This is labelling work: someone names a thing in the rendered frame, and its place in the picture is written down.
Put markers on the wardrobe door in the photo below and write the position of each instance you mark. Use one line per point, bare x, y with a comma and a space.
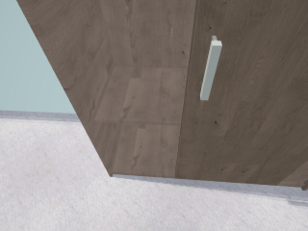
299, 175
253, 129

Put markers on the handle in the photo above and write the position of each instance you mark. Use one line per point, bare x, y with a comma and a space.
211, 67

